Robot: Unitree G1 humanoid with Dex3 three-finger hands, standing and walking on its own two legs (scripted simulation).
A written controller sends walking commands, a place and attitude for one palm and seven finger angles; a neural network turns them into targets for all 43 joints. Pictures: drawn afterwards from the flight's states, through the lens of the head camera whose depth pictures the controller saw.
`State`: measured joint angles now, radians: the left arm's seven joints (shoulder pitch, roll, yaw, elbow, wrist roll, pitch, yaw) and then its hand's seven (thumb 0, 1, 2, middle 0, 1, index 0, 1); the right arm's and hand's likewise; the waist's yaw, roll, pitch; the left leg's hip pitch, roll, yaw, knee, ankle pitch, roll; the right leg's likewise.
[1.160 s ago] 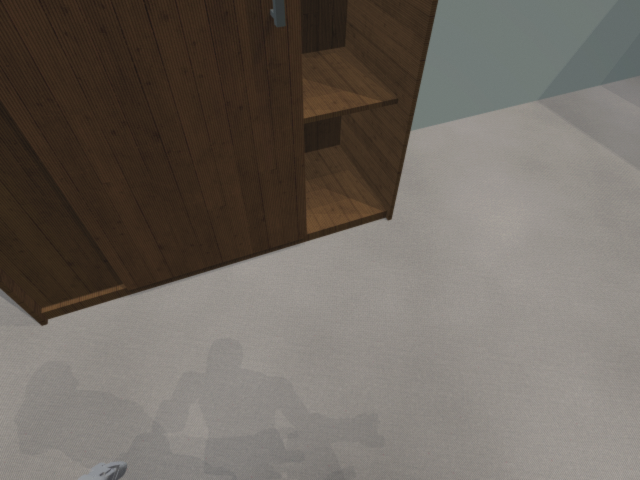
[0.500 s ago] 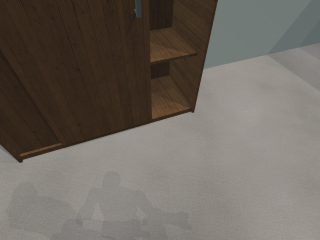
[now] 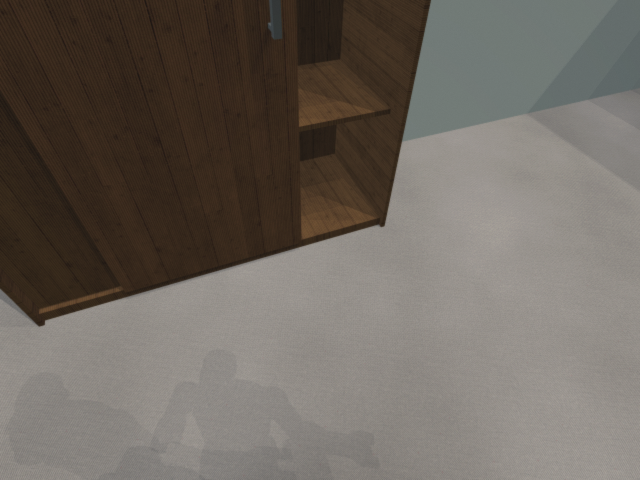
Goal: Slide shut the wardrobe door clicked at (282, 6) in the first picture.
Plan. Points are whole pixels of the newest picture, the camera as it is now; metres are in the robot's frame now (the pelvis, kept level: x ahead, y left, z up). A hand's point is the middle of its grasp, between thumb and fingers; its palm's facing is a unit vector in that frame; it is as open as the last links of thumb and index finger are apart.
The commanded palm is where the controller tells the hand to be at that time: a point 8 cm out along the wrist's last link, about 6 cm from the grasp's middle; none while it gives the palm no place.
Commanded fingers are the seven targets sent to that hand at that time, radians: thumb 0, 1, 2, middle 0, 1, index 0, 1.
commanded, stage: stand and wait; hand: left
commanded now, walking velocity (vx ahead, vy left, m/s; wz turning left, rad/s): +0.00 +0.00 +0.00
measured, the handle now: out of the picture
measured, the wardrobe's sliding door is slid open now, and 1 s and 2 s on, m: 0.38 0.38 0.38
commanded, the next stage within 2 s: look at it before walking up in 0.04 s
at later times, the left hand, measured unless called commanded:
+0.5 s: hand out of the picture +0.07 +0.26 -0.16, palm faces -0.02 -0.94 -0.33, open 7.4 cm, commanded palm none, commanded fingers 0.00 0.90 0.90 -0.20 -0.30 -0.20 -0.30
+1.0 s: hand out of the picture +0.07 +0.24 -0.17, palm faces -0.07 -0.95 -0.32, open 7.4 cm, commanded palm none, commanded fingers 0.00 0.90 0.90 -0.20 -0.30 -0.20 -0.30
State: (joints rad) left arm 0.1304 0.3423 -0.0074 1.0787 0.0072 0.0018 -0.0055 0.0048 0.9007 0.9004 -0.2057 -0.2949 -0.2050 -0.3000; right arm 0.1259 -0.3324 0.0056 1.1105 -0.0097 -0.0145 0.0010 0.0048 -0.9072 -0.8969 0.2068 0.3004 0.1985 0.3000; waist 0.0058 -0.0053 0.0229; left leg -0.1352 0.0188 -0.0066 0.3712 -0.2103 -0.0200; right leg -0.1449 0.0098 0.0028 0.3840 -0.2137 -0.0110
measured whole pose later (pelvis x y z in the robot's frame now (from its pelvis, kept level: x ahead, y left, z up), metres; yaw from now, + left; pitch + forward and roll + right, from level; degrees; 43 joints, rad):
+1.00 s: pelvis +0.00 +0.01 -0.01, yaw -5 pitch -1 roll +1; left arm 0.18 0.32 0.01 1.03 0.01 0.05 0.00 0.00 0.90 0.90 -0.20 -0.29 -0.20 -0.30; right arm 0.11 -0.29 -0.02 1.04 -0.01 0.01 -0.02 0.00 -0.91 -0.90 0.20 0.30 0.20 0.30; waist 0.02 -0.02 0.04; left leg -0.17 0.03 0.07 0.46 -0.27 -0.01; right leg -0.23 0.02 0.08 0.51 -0.25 0.00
